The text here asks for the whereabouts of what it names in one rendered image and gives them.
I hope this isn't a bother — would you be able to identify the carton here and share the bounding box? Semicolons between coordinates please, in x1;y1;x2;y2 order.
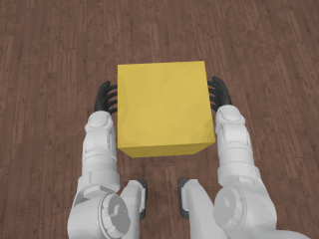
118;61;215;158

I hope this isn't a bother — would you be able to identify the robot shin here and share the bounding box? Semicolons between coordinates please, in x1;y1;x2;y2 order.
183;179;199;211
128;180;144;213

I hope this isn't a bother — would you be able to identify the robot left forearm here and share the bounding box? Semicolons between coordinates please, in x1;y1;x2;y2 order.
67;111;121;231

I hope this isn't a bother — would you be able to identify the right robot upper arm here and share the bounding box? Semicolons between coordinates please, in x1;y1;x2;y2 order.
212;184;311;239

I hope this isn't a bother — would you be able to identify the robot right forearm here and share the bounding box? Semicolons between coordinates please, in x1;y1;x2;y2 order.
215;105;271;200

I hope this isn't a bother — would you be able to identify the robot right shin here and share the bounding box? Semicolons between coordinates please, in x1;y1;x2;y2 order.
183;179;199;211

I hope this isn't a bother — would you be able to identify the right robot hand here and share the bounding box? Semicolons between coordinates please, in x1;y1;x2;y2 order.
207;76;232;112

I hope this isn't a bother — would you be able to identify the left robot upper arm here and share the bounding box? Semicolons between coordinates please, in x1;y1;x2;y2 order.
68;192;131;239

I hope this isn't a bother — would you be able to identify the robot left shin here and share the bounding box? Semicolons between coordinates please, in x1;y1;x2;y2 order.
128;180;144;213

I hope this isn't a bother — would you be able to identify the left robot hand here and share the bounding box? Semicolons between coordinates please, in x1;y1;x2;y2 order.
94;81;118;115

